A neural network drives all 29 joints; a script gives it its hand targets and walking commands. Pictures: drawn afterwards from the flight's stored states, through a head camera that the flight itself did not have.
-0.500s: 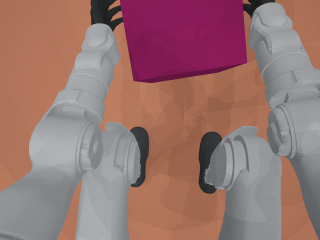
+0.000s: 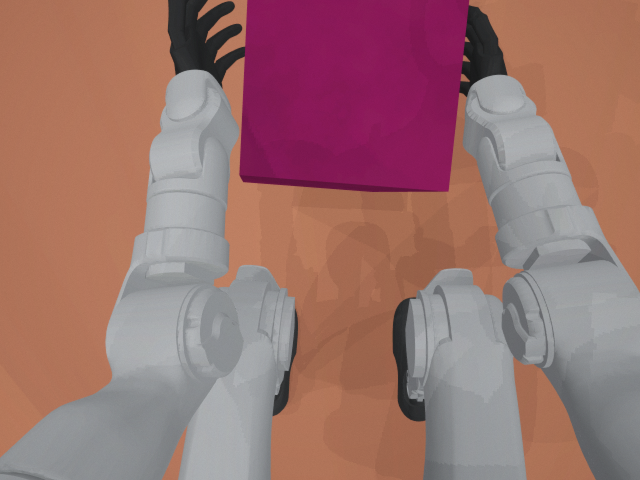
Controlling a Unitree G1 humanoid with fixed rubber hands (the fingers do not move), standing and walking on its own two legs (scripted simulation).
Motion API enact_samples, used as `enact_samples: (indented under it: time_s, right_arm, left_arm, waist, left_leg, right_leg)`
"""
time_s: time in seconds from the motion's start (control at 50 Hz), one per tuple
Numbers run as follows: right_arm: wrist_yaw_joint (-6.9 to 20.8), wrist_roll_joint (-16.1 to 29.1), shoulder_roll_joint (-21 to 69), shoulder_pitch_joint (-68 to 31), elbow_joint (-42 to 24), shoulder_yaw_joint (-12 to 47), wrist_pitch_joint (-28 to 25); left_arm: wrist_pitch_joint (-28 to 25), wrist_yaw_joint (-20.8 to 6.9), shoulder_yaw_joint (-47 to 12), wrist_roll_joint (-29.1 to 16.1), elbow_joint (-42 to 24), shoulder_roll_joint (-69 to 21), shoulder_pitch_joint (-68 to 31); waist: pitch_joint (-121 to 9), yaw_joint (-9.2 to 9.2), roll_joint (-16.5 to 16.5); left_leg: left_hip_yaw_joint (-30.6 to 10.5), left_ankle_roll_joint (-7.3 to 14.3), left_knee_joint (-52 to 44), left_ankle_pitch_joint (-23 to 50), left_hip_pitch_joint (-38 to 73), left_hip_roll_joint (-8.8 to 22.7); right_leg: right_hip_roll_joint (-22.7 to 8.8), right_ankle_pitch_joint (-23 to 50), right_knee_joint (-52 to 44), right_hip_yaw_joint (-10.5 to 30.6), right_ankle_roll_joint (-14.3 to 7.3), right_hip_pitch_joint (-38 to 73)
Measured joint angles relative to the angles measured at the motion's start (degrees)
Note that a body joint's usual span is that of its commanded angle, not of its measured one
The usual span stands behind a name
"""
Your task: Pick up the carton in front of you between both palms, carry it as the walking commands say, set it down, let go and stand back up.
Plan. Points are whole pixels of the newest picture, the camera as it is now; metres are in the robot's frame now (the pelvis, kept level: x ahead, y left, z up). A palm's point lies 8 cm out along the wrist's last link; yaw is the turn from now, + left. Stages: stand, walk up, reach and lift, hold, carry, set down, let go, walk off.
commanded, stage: reach and lift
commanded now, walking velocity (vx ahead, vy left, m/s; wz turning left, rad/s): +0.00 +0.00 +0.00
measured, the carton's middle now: (330, 105) +0.53 +0.01 -0.18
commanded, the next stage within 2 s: none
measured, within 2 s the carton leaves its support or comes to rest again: neither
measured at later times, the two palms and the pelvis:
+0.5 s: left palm (51, 39) +0.48 +0.15 +0.11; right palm (583, 28) +0.48 -0.14 +0.08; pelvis +0.00 +0.02 +0.13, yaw -2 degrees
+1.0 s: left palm out of the picture +0.45 +0.14 +0.26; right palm out of the picture +0.43 -0.15 +0.23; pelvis +0.05 +0.01 +0.27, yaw -2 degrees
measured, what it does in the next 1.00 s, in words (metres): rises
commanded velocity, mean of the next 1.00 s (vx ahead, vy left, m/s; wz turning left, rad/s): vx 0.00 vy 0.00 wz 0.00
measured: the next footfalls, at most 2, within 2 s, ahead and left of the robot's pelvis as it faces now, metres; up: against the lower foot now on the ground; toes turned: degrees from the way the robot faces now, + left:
none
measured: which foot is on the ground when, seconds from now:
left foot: down 0.00-1.00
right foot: down 0.00-1.00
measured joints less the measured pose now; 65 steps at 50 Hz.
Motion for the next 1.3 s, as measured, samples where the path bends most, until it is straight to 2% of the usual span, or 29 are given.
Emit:
enact_samples:
  time_s: [0.06, 0.1, 0.18, 0.3, 0.46, 0.6, 0.8, 0.92, 1.02, 1.08, 1.18, 1.3]
  right_arm:
    - [1.0, -2.1, 1.6, 1.7, -0.1, -1.0, 2.6]
    - [2.3, -6.0, 3.4, 0.7, 3.3, -4.7, 3.6]
    - [3.9, -13.5, 6.1, 1.4, 4.6, -10.8, 4.8]
    - [4.8, -18.2, 9.0, 3.4, 2.9, -17.1, 4.6]
    - [5.5, -18.1, 11.2, 10.8, -4.5, -17.8, 7.0]
    - [6.1, -19.2, 13.3, 14.9, -4.4, -19.7, 6.5]
    - [6.3, -18.6, 15.4, 23.4, -10.9, -18.8, 6.7]
    - [6.4, -19.3, 17.3, 28.3, -11.2, -19.0, 6.1]
    - [5.6, -19.1, 19.5, 35.2, -14.5, -17.5, 5.2]
    - [5.4, -18.5, 20.0, 38.5, -17.1, -16.4, 5.0]
    - [4.5, -17.2, 21.0, 42.7, -18.3, -15.1, 4.8]
    - [4.1, -18.2, 22.9, 48.1, -20.7, -14.6, 5.6]
  left_arm:
    - [1.2, -1.2, 2.9, 3.8, -2.0, -2.4, 4.0]
    - [1.6, -2.1, 5.6, 7.5, -0.4, -3.2, 4.8]
    - [2.2, -3.5, 9.7, 13.0, 0.8, -4.9, 5.7]
    - [3.0, -4.1, 9.5, 14.6, -0.4, -5.2, 6.8]
    - [4.4, -4.4, 7.2, 14.3, -3.8, -7.1, 11.7]
    - [5.0, -4.3, 5.8, 15.7, -5.0, -8.3, 16.5]
    - [4.8, -4.6, 3.5, 15.2, -8.1, -10.4, 22.9]
    - [4.5, -5.3, 2.6, 16.5, -8.8, -11.5, 28.3]
    - [3.2, -7.0, 2.1, 16.9, -10.0, -12.5, 33.8]
    - [2.3, -7.4, 1.2, 17.3, -11.1, -13.3, 36.5]
    - [3.2, -7.7, -1.2, 16.3, -11.9, -12.7, 40.0]
    - [4.2, -8.9, -3.6, 16.7, -11.6, -11.6, 44.3]
  waist:
    - [-5.1, 0.04, -0.2]
    - [-7.5, -0.11, -0.3]
    - [-10.7, 0.08, -1.0]
    - [-12.6, -0.17, -1.6]
    - [-15.1, -0.96, -2.4]
    - [-17.0, -1.28, -3.2]
    - [-18.8, -1.63, -2.4]
    - [-18.2, -1.74, -2.5]
    - [-18.3, -2.29, -2.3]
    - [-17.8, -1.79, -2.5]
    - [-16.3, -1.73, -2.4]
    - [-15.2, -2.47, -2.5]
  left_leg:
    - [-0.1, -0.1, -2.1, -2.1, 1.9, 0.1]
    - [0.2, 0.1, -4.2, -1.7, 3.6, 0.5]
    - [0.6, 1.0, -9.3, -0.4, 6.9, 0.8]
    - [0.3, 1.4, -15.4, 1.5, 11.2, 0.2]
    - [-0.6, 1.9, -22.6, 2.4, 18.0, 0.0]
    - [-0.8, 2.4, -29.2, 2.6, 25.6, 0.5]
    - [-1.0, 3.0, -38.4, 3.1, 37.3, 0.8]
    - [-1.2, 3.1, -46.4, 4.0, 48.0, 1.2]
    - [-1.5, 3.3, -53.7, 5.3, 56.6, 1.6]
    - [-1.4, 3.4, -58.0, 6.2, 61.9, 2.1]
    - [-1.7, 3.5, -65.6, 8.0, 71.8, 2.6]
    - [-2.2, 3.6, -75.9, 11.1, 84.4, 2.7]
  right_leg:
    - [1.0, 0.5, -2.8, 0.6, 0.8, 1.7]
    - [1.4, 1.0, -5.1, 0.9, 1.1, 3.4]
    - [1.7, 2.3, -10.3, 1.5, 1.5, 6.8]
    - [1.4, 3.6, -16.5, 1.7, 1.7, 11.6]
    - [0.8, 4.1, -24.1, 1.1, 1.8, 19.2]
    - [0.9, 4.4, -30.9, 1.2, 1.6, 26.9]
    - [0.6, 4.9, -40.3, 1.3, 1.6, 38.8]
    - [0.5, 5.7, -48.0, 1.4, 1.4, 49.3]
    - [0.4, 6.9, -55.2, 1.4, 1.0, 57.8]
    - [0.6, 8.0, -59.6, 1.6, 0.9, 63.1]
    - [0.6, 9.9, -67.4, 1.5, 0.6, 73.1]
    - [0.1, 12.9, -77.8, 1.3, 0.6, 85.9]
